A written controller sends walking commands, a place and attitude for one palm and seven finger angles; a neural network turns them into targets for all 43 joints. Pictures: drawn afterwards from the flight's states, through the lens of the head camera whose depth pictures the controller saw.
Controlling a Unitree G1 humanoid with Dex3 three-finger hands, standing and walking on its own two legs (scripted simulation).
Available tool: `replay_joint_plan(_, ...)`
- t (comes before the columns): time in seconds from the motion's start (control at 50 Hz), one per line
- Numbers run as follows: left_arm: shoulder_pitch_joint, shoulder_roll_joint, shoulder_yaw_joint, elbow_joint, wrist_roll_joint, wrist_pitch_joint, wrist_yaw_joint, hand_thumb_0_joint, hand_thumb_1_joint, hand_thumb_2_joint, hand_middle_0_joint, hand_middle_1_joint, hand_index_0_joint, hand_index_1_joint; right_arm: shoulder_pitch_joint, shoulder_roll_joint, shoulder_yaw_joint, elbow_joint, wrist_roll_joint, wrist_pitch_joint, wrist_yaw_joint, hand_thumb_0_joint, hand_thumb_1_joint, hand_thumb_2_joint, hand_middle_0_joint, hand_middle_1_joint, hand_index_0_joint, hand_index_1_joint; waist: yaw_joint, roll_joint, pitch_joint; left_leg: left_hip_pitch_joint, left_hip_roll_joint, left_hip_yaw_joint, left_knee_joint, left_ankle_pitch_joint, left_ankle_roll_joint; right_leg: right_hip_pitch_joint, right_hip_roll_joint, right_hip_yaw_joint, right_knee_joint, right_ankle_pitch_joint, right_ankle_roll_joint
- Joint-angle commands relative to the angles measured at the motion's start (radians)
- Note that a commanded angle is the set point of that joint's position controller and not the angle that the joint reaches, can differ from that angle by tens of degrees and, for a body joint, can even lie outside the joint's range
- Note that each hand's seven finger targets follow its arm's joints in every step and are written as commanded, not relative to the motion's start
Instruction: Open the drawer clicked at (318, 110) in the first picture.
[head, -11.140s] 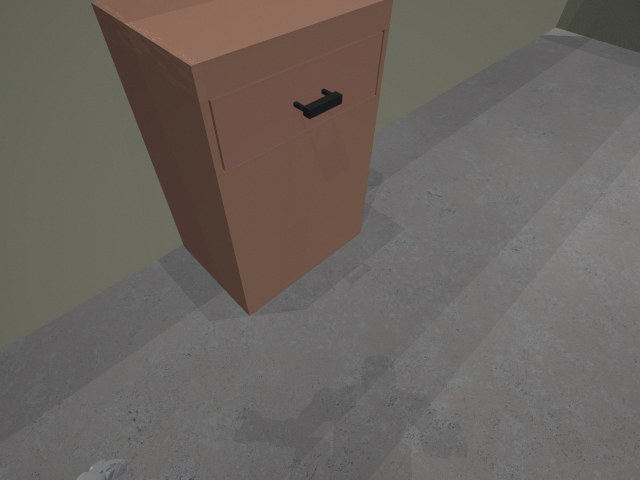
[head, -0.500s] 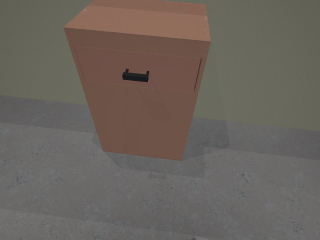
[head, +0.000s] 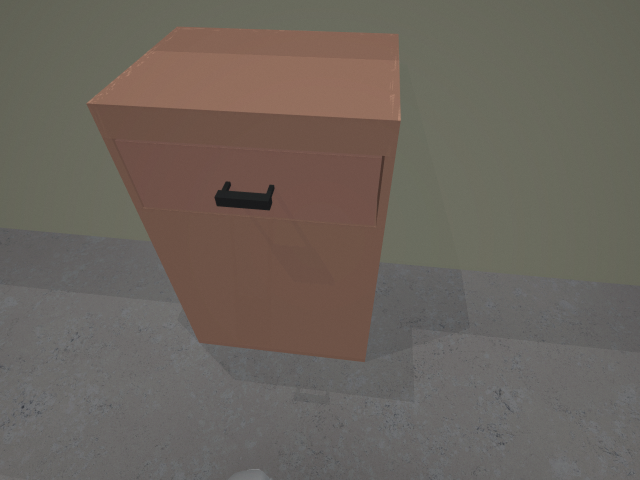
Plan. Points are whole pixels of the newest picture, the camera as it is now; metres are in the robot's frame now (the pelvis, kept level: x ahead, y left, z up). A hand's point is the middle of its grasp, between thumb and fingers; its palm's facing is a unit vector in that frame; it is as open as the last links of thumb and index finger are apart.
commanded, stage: take the last steps up to it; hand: left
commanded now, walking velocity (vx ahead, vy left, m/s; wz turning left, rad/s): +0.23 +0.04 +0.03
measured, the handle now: (246, 193) +0.66 +0.19 -0.04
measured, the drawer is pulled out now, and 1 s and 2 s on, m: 0.00 0.00 0.00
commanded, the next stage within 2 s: come to a stop and stand still in 0.28 s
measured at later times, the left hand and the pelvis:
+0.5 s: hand out of the picture +0.15 +0.23 -0.18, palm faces +0.04 -0.98 -0.20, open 7.3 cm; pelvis +0.13 +0.05 +0.00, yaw +0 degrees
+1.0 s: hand (175, 457) +0.20 +0.25 -0.19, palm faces -0.01 -0.98 -0.21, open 7.3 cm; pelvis +0.14 +0.06 -0.02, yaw -1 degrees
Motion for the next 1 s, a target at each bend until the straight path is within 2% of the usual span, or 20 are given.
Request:
replay_joint_plan(0.0,0.066,0.128,0.018,-0.014,-0.002,-0.026,-0.002,0.000,0.900,0.900,-0.200,-0.300,-0.200,-0.300,-0.029,-0.016,0.010,-0.065,0.003,-0.011,0.013,0.000,-0.900,-0.900,0.200,0.300,0.200,0.300,0.028,-0.135,0.104,-0.014,0.008,0.017,-0.163,0.030,-0.012,-0.054,-0.274,0.204,-0.248,-0.112,-0.096)
replay_joint_plan(0.1,0.106,0.138,0.023,0.013,0.002,-0.017,-0.001,0.000,0.900,0.900,-0.200,-0.300,-0.200,-0.300,-0.110,-0.024,0.016,-0.099,0.009,-0.030,0.013,0.000,-0.900,-0.900,0.200,0.300,0.200,0.300,0.045,-0.148,0.109,0.088,-0.022,0.037,-0.321,-0.017,0.009,-0.028,-0.296,0.209,-0.172,-0.028,-0.103)
replay_joint_plan(0.16,0.095,0.120,0.020,0.017,-0.004,0.000,0.001,0.000,0.900,0.900,-0.200,-0.300,-0.200,-0.300,0.013,-0.052,0.019,-0.055,0.008,-0.050,-0.001,0.000,-0.900,-0.900,0.200,0.300,0.200,0.300,-0.013,-0.049,0.055,0.388,-0.060,0.073,-0.516,0.049,0.011,-0.128,-0.218,0.124,0.030,0.011,-0.044)
replay_joint_plan(0.18,0.112,0.080,0.010,0.010,-0.008,0.004,-0.002,0.000,0.900,0.900,-0.200,-0.300,-0.200,-0.300,0.108,-0.117,0.008,-0.027,0.003,-0.059,-0.012,0.000,-0.900,-0.900,0.200,0.300,0.200,0.300,-0.046,0.096,-0.006,0.549,0.056,-0.072,-0.572,0.080,0.055,-0.233,-0.134,0.064,0.237,-0.039,-0.002)
replay_joint_plan(0.2,0.116,0.030,-0.001,-0.010,-0.012,0.003,-0.008,0.000,0.900,0.900,-0.200,-0.300,-0.200,-0.300,0.189,-0.203,-0.011,-0.010,0.000,-0.054,-0.022,0.000,-0.900,-0.900,0.200,0.300,0.200,0.300,-0.063,0.278,-0.045,0.649,0.260,-0.322,-0.657,0.137,0.147,-0.393,-0.032,-0.023,0.473,-0.331,0.042)
replay_joint_plan(0.22,0.080,0.045,-0.005,-0.033,-0.002,0.006,-0.003,0.000,0.900,0.900,-0.200,-0.300,-0.200,-0.300,0.200,-0.207,-0.008,-0.003,0.004,-0.043,-0.029,0.000,-0.900,-0.900,0.200,0.300,0.200,0.300,-0.071,0.239,-0.052,0.602,0.302,-0.361,-0.707,0.044,0.198,-0.436,-0.034,0.047,0.626,-0.433,0.036)
replay_joint_plan(0.28,0.011,0.045,0.001,-0.023,0.002,0.018,-0.012,0.000,0.900,0.900,-0.200,-0.300,-0.200,-0.300,0.061,-0.110,0.019,-0.036,0.008,-0.046,-0.038,0.000,-0.900,-0.900,0.200,0.300,0.200,0.300,-0.025,0.088,0.080,0.370,0.249,-0.271,-0.766,-0.012,0.198,-0.446,-0.111,0.124,0.746,-0.283,0.044)
replay_joint_plan(0.34,0.062,0.011,0.001,-0.006,0.005,0.031,-0.014,0.000,0.900,0.900,-0.200,-0.300,-0.200,-0.300,0.023,-0.075,0.020,-0.044,0.009,-0.061,-0.043,0.000,-0.900,-0.900,0.200,0.300,0.200,0.300,0.018,0.060,0.043,0.332,0.181,-0.134,-0.760,0.146,0.177,-0.361,-0.110,0.106,0.662,-0.186,0.064)
replay_joint_plan(0.48,0.036,0.009,-0.017,-0.004,-0.007,0.054,0.010,0.000,0.900,0.900,-0.200,-0.300,-0.200,-0.300,-0.010,-0.080,0.031,-0.015,0.012,-0.041,-0.057,0.000,-0.900,-0.900,0.200,0.300,0.200,0.300,0.037,0.058,0.023,0.319,0.145,-0.036,-0.614,0.532,0.142,-0.125,-0.070,0.089,0.243,-0.031,0.091)
replay_joint_plan(0.54,0.051,0.102,-0.005,0.001,-0.003,0.050,0.018,0.000,0.900,0.900,-0.200,-0.300,-0.200,-0.300,0.001,-0.050,0.028,0.001,0.022,-0.023,-0.054,0.000,-0.900,-0.900,0.200,0.300,0.200,0.300,0.047,-0.012,0.045,0.244,0.047,-0.002,-0.523,0.294,0.046,-0.004,-0.126,0.169,0.082,0.338,0.068)
replay_joint_plan(0.62,-0.015,0.180,0.012,-0.029,-0.011,0.049,0.025,0.000,0.900,0.900,-0.200,-0.300,-0.200,-0.300,0.066,-0.024,0.017,0.015,0.028,0.018,-0.049,0.000,-0.900,-0.900,0.200,0.300,0.200,0.300,0.013,-0.251,-0.033,0.273,-0.061,0.047,-0.373,-0.094,-0.011,-0.031,-0.307,0.302,0.060,0.621,-0.082)
replay_joint_plan(0.7,-0.071,0.181,0.026,-0.060,-0.002,0.061,0.036,0.000,0.900,0.900,-0.200,-0.300,-0.200,-0.300,0.054,-0.019,0.011,0.003,0.027,0.032,-0.051,0.000,-0.900,-0.900,0.200,0.300,0.200,0.300,0.027,-0.208,-0.067,0.190,-0.075,-0.001,-0.196,-0.276,-0.015,0.021,-0.338,0.312,0.057,0.690,-0.148)
replay_joint_plan(0.76,-0.107,0.183,0.039,-0.080,0.002,0.069,0.040,0.000,0.900,0.900,-0.200,-0.300,-0.200,-0.300,0.063,-0.008,0.011,-0.006,0.028,0.030,-0.048,0.000,-0.900,-0.900,0.200,0.300,0.200,0.300,0.019,-0.172,-0.092,0.205,-0.074,-0.005,-0.296,-0.217,-0.020,0.033,-0.322,0.289,0.087,0.626,-0.133)
replay_joint_plan(0.82,-0.151,0.144,0.031,-0.095,-0.012,0.079,0.034,0.000,0.900,0.900,-0.200,-0.300,-0.200,-0.300,0.120,-0.023,0.015,0.012,0.019,0.015,-0.046,0.000,-0.900,-0.900,0.200,0.300,0.200,0.300,-0.012,-0.104,-0.086,0.388,-0.036,-0.025,-0.557,0.042,-0.002,-0.130,-0.212,0.215,0.145,0.237,-0.028)
replay_joint_plan(0.84,-0.153,0.097,0.023,-0.109,-0.013,0.085,0.027,0.000,0.900,0.900,-0.200,-0.300,-0.200,-0.300,0.092,-0.060,0.009,-0.007,0.012,0.008,-0.046,0.000,-0.900,-0.900,0.200,0.300,0.200,0.300,0.001,0.056,-0.043,0.340,0.072,-0.157,-0.643,0.089,0.043,-0.178,-0.110,0.144,0.197,0.015,0.031)
replay_joint_plan(0.86,0.018,0.131,0.002,-0.069,-0.031,0.072,0.060,0.000,0.900,0.900,-0.200,-0.300,-0.200,-0.300,-0.120,-0.146,-0.013,-0.127,0.031,-0.004,-0.041,0.000,-0.900,-0.900,0.200,0.300,0.200,0.300,0.079,0.070,-0.094,0.242,0.099,-0.037,-0.388,0.128,0.035,-0.044,-0.161,0.222,0.212,0.141,0.009)
replay_joint_plan(0.88,-0.050,0.189,0.007,-0.114,-0.007,0.067,0.046,0.000,0.900,0.900,-0.200,-0.300,-0.200,-0.300,-0.073,-0.066,-0.001,-0.163,0.021,0.011,-0.029,0.000,-0.900,-0.900,0.200,0.300,0.200,0.300,0.041,-0.033,-0.076,0.151,-0.058,0.020,-0.374,-0.185,0.010,-0.085,-0.226,0.303,0.082,-0.074,-0.023)
replay_joint_plan(0.9,-0.071,0.202,0.010,-0.133,-0.001,0.062,0.041,0.000,0.900,0.900,-0.200,-0.300,-0.200,-0.300,-0.007,-0.040,0.012,-0.155,0.017,0.014,-0.022,0.000,-0.900,-0.900,0.200,0.300,0.200,0.300,0.010,-0.067,-0.054,0.204,-0.084,0.027,-0.380,-0.189,0.010,-0.172,-0.253,0.354,0.027,-0.278,-0.060)
replay_joint_plan(0.94,-0.127,0.166,-0.003,-0.160,0.000,0.071,0.033,0.000,0.900,0.900,-0.200,-0.300,-0.200,-0.300,0.072,-0.040,0.022,-0.157,0.004,0.003,-0.018,0.000,-0.900,-0.900,0.200,0.300,0.200,0.300,-0.031,0.104,0.063,0.257,-0.032,-0.045,-0.537,-0.156,0.045,-0.342,-0.137,0.221,0.111,-0.337,-0.016)
replay_joint_plan(0.98,-0.098,0.118,-0.018,-0.158,0.000,0.078,0.022,0.000,0.900,0.900,-0.200,-0.300,-0.200,-0.300,0.008,-0.103,0.024,-0.193,0.005,-0.007,-0.026,0.000,-0.900,-0.900,0.200,0.300,0.200,0.300,0.010,0.222,0.142,0.082,0.091,-0.193,-0.732,-0.218,0.086,-0.225,-0.032,0.099,0.255,-0.178,0.037)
